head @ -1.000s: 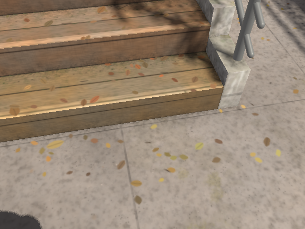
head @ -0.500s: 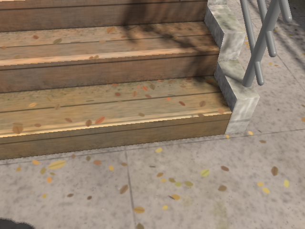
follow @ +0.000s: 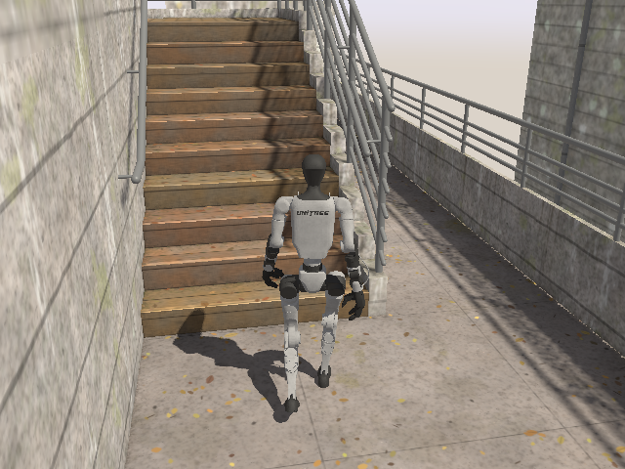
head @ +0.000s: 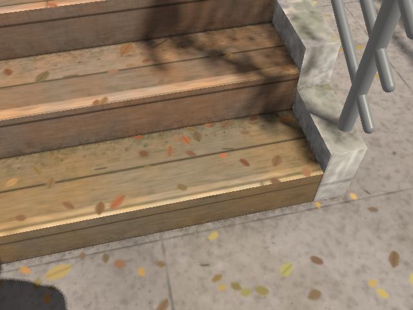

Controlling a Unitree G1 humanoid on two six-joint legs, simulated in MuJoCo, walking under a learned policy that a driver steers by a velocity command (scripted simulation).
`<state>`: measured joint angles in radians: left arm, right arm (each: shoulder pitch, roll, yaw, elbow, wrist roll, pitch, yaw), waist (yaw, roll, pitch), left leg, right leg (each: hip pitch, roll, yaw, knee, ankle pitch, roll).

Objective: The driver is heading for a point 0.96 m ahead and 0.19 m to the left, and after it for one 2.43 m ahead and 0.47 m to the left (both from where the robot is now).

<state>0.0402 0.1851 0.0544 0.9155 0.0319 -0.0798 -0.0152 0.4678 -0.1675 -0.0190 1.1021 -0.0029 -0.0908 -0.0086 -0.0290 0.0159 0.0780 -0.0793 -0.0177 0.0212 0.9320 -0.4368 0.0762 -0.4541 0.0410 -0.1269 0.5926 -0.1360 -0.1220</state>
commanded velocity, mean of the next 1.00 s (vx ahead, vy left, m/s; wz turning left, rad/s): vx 0.50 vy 0.00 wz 0.05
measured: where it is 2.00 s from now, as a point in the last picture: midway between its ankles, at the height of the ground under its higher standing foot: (143, 149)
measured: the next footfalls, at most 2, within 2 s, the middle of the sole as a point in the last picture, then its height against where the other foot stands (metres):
left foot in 0.50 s outside the picture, level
right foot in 0.98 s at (234, 263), level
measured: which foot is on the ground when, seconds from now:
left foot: up 0.00-0.48, down 0.50-0.98, up 1.00-1.00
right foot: down 0.00-0.50, up 0.52-0.96, down 0.98-1.00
